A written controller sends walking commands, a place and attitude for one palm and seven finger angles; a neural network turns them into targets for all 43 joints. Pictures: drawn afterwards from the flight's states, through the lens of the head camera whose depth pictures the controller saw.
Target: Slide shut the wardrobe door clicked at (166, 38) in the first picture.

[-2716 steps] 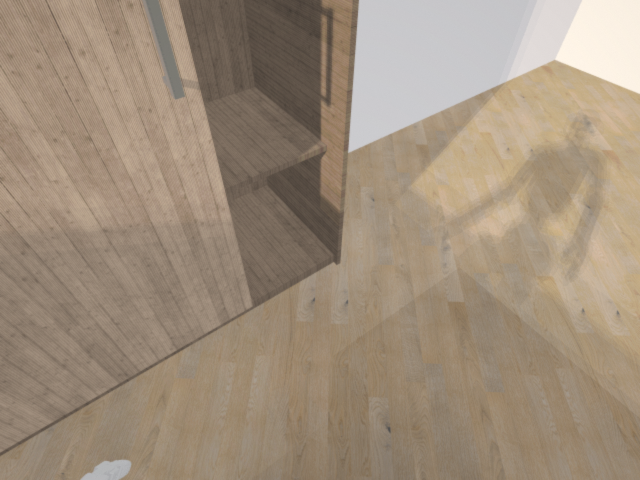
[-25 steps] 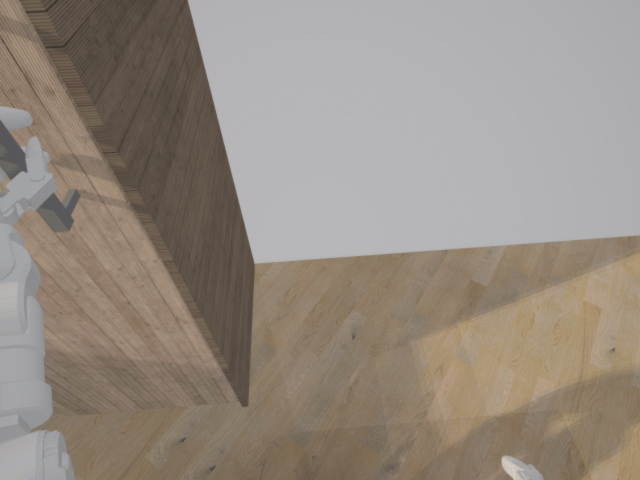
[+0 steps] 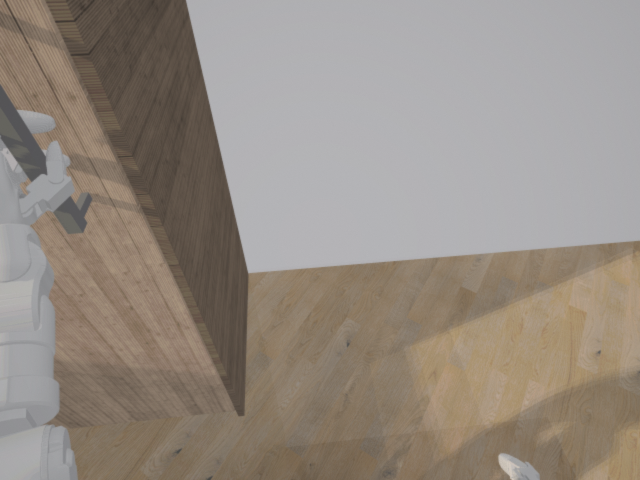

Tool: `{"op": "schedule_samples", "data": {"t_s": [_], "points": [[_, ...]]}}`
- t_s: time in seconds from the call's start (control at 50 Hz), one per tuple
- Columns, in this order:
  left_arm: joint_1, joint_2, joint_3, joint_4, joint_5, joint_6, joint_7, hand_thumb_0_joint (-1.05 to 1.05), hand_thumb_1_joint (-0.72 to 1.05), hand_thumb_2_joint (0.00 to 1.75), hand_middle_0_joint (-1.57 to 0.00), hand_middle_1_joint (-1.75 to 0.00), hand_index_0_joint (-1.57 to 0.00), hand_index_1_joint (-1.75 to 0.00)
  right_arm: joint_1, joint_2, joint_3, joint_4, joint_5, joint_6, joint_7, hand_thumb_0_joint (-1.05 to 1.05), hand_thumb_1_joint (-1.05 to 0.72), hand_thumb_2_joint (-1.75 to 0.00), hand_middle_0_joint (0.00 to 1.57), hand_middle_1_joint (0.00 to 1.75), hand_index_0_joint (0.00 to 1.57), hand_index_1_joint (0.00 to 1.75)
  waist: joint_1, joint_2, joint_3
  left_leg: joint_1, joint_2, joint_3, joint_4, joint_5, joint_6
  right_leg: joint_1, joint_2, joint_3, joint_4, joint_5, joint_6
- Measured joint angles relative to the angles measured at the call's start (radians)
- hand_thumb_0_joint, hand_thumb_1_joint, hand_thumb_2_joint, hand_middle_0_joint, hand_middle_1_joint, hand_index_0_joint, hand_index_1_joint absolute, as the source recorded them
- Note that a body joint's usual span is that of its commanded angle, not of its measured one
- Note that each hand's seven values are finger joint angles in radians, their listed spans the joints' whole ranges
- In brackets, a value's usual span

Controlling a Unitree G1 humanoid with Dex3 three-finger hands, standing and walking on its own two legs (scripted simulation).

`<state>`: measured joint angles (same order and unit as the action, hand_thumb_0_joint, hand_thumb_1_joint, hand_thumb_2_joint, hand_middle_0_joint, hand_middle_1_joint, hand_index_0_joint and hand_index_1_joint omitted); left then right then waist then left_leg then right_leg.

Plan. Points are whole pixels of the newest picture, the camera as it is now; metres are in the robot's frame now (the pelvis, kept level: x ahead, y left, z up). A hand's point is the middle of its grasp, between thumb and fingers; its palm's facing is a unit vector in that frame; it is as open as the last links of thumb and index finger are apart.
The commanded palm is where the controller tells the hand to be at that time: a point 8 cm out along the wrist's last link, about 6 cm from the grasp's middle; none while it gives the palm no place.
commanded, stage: stop walking and hold the door there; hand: left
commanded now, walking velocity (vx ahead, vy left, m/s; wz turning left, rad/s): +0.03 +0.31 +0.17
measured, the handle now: (31, 135) +0.40 +0.34 +0.25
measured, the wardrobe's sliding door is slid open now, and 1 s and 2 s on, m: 0.00 0.00 0.00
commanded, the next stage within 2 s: loosen the grip on the handle in 1.20 s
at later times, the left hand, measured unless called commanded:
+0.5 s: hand (57, 182) +0.37 +0.31 +0.21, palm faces +0.38 -0.91 -0.18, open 5.6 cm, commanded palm +0.33 +0.35 +0.19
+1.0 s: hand (56, 183) +0.36 +0.31 +0.21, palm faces +0.37 -0.91 -0.17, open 5.5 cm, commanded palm +0.33 +0.35 +0.19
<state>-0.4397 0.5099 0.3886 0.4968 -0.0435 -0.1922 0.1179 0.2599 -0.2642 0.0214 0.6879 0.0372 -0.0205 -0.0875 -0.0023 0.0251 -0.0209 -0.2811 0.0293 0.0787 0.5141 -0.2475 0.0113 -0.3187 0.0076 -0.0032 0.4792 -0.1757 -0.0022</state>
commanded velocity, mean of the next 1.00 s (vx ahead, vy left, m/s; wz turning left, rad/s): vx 0.01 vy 0.06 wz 0.04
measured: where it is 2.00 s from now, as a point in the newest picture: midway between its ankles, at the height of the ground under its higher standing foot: outside the picture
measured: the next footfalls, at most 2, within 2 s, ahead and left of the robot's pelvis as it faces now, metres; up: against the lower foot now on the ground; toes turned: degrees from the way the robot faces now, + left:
right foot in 0.62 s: -0.02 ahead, -0.03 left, +0.00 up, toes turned -2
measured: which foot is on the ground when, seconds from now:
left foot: down 0.00-1.00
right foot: down 0.00-0.30, up 0.32-0.60, down 0.62-1.00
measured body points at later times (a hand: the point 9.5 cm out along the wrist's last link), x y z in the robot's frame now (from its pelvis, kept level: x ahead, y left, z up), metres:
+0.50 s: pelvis -0.02 +0.07 +0.00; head +0.02 +0.07 +0.45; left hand +0.34 +0.36 +0.22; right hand +0.14 -0.15 -0.11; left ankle +0.00 +0.14 -0.74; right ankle -0.04 -0.04 -0.70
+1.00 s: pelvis -0.04 +0.06 +0.00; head -0.03 +0.06 +0.45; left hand +0.34 +0.36 +0.22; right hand +0.08 -0.21 -0.10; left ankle +0.00 +0.14 -0.74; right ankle -0.06 -0.03 -0.74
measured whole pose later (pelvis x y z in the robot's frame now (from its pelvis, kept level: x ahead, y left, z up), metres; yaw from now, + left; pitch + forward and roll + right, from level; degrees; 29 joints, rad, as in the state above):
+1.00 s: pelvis -0.04 +0.06 +0.00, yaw +0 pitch +1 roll -1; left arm -0.55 0.45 0.27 0.48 -0.07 -0.13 0.09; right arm 0.25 -0.30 0.02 0.68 0.03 -0.01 -0.10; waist -0.03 0.02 0.00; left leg -0.33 0.02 0.12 0.51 -0.20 0.06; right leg -0.21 0.05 -0.06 0.46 -0.27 -0.04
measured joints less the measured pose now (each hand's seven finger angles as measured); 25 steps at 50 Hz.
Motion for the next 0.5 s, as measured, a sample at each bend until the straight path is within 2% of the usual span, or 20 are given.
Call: {"op": "schedule_samples", "data": {"t_s": [0.08, 0.16, 0.2, 0.24, 0.28, 0.3, 0.32, 0.38, 0.42, 0.5], "points": [[0.008, -0.007, -0.003, -0.02, 0.001, 0.0, -0.001, -0.1, 0.72, 0.76, -0.46, -1.4, -0.34, -1.4, -0.002, -0.001, -0.004, -0.003, 0.002, 0.006, 0.001, 0.01, -0.9, -0.9, 0.2, 0.3, 0.2, 0.3, 0.0, 0.008, 0.004, -0.006, -0.002, -0.005, 0.014, -0.008, 0.003, 0.0, -0.003, -0.005, 0.006, -0.007, 0.003], [-0.003, -0.023, -0.022, -0.037, 0.007, -0.004, -0.007, -0.11, 0.7, 0.76, -0.46, -1.4, -0.35, -1.4, -0.011, -0.022, -0.022, -0.006, 0.004, 0.021, 0.006, 0.01, -0.9, -0.9, 0.2, 0.3, 0.2, 0.3, -0.012, 0.025, 0.009, -0.045, -0.017, -0.036, 0.082, -0.05, -0.002, -0.011, -0.019, -0.028, 0.032, -0.025, 0.01], [-0.02, -0.037, -0.044, -0.053, 0.011, -0.001, -0.012, -0.12, 0.7, 0.76, -0.46, -1.4, -0.35, -1.4, -0.018, -0.035, -0.033, -0.001, 0.003, 0.026, 0.006, 0.01, -0.9, -0.9, 0.2, 0.3, 0.2, 0.3, -0.015, 0.023, 0.018, -0.067, -0.032, -0.058, 0.142, -0.108, -0.007, -0.017, -0.039, -0.036, 0.048, -0.033, 0.02], [-0.039, -0.052, -0.068, -0.076, 0.015, 0.003, -0.019, -0.12, 0.69, 0.76, -0.46, -1.4, -0.36, -1.4, -0.029, -0.046, -0.037, 0.005, 0.0, 0.028, 0.006, 0.01, -0.9, -0.9, 0.2, 0.3, 0.2, 0.3, -0.019, 0.011, 0.03, -0.062, -0.037, -0.065, 0.136, -0.127, -0.008, -0.023, -0.07, -0.039, 0.067, -0.042, 0.036], [-0.054, -0.059, -0.089, -0.093, 0.02, -0.004, -0.031, -0.13, 0.68, 0.77, -0.46, -1.4, -0.37, -1.4, -0.045, -0.051, -0.039, 0.011, -0.006, 0.031, 0.003, 0.01, -0.9, -0.9, 0.2, 0.3, 0.2, 0.3, -0.032, -0.009, 0.043, -0.041, -0.039, -0.038, 0.07, -0.017, -0.008, -0.035, -0.107, -0.037, 0.101, -0.057, 0.059], [-0.059, -0.06, -0.1, -0.101, 0.018, -0.007, -0.035, -0.14, 0.68, 0.77, -0.46, -1.4, -0.38, -1.4, -0.056, -0.048, -0.041, 0.011, -0.005, 0.034, 0.001, 0.01, -0.9, -0.9, 0.2, 0.3, 0.2, 0.3, -0.029, -0.023, 0.052, -0.034, -0.055, -0.022, 0.064, 0.004, 0.006, -0.039, -0.125, -0.026, 0.115, -0.063, 0.069], [-0.061, -0.062, -0.109, -0.108, 0.013, -0.011, -0.035, -0.14, 0.68, 0.77, -0.46, -1.4, -0.38, -1.4, -0.063, -0.044, -0.041, 0.005, -0.004, 0.037, -0.001, 0.01, -0.9, -0.9, 0.2, 0.3, 0.2, 0.3, -0.021, -0.031, 0.058, -0.03, -0.065, -0.006, 0.064, -0.001, 0.023, -0.048, -0.137, -0.017, 0.133, -0.065, 0.064], [-0.056, -0.085, -0.123, -0.131, -0.002, -0.014, -0.024, -0.13, 0.69, 0.78, -0.46, -1.4, -0.37, -1.4, -0.073, -0.02, -0.037, -0.026, -0.003, 0.026, 0.002, 0.01, -0.91, -0.9, 0.19, 0.3, 0.2, 0.3, -0.001, -0.013, 0.069, -0.03, -0.06, 0.021, 0.063, -0.027, 0.058, -0.095, -0.112, -0.027, 0.324, -0.249, 0.047], [-0.057, -0.102, -0.13, -0.15, -0.013, -0.004, -0.017, -0.12, 0.7, 0.78, -0.46, -1.4, -0.36, -1.4, -0.076, 0.01, -0.023, -0.034, 0.0, 0.008, 0.009, 0.01, -0.91, -0.9, 0.19, 0.3, 0.2, 0.3, 0.008, 0.0, 0.079, -0.024, -0.049, 0.025, 0.043, -0.014, 0.064, -0.099, -0.077, -0.046, 0.408, -0.296, 0.043], [-0.063, -0.116, -0.141, -0.188, -0.02, 0.036, -0.012, -0.1, 0.72, 0.78, -0.46, -1.4, -0.33, -1.4, -0.075, 0.067, 0.02, -0.037, -0.005, -0.018, 0.027, 0.01, -0.9, -0.9, 0.2, 0.3, 0.2, 0.3, 0.017, 0.002, 0.089, -0.017, -0.04, 0.026, -0.006, 0.023, 0.063, -0.047, -0.018, -0.075, 0.357, -0.284, 0.038]]}}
